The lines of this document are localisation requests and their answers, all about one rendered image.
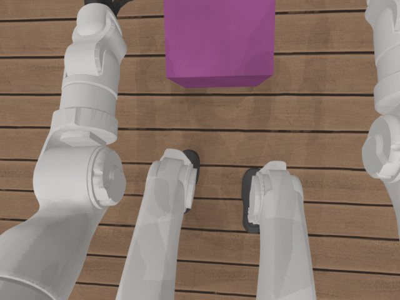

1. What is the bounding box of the robot left upper arm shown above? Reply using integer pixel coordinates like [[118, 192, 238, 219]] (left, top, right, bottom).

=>
[[0, 146, 126, 300]]

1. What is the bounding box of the left robot forearm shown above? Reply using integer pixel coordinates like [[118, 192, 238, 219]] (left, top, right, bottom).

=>
[[33, 3, 127, 198]]

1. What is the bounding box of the robot left foot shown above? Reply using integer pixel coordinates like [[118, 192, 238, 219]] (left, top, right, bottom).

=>
[[183, 149, 200, 214]]

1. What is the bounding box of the robot right upper arm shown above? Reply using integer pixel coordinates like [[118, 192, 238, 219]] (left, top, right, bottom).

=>
[[362, 111, 400, 241]]

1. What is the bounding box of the carton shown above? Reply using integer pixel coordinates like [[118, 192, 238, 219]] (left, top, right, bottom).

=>
[[164, 0, 276, 88]]

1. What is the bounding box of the left robot hand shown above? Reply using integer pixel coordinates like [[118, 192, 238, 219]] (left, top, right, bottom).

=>
[[84, 0, 133, 18]]

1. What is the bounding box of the right robot forearm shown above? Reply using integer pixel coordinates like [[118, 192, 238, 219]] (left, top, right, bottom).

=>
[[364, 0, 400, 115]]

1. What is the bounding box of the robot left shin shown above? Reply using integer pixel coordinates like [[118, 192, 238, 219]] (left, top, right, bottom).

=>
[[145, 149, 191, 188]]

